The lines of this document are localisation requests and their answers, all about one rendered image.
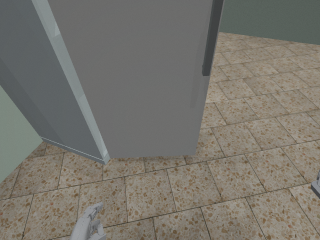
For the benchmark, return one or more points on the handle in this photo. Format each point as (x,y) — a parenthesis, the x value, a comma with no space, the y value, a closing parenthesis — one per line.
(212,36)

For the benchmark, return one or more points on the left robot hand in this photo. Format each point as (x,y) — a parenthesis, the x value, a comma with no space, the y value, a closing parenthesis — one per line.
(84,227)

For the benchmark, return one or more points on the right robot hand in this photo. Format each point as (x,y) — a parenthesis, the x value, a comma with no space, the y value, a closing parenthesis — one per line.
(315,185)

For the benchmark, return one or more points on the fridge door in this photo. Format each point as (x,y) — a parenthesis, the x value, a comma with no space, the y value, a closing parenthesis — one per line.
(139,63)

